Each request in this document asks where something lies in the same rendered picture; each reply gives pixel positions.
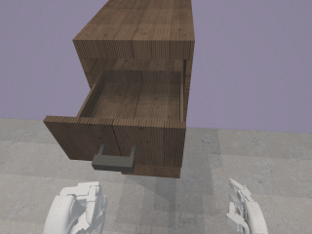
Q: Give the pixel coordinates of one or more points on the handle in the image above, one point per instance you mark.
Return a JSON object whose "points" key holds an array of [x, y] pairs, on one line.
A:
{"points": [[112, 163]]}

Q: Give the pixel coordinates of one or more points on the robot right hand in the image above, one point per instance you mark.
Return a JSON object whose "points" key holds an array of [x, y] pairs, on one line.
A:
{"points": [[249, 218]]}

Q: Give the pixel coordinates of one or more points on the cabinet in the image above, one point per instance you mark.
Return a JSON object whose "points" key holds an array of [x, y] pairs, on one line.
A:
{"points": [[153, 35]]}

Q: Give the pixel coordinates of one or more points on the drawer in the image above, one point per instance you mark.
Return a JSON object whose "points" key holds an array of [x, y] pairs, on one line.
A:
{"points": [[126, 108]]}

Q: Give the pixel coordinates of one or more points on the robot left hand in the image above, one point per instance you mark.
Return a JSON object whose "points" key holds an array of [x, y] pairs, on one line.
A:
{"points": [[85, 203]]}

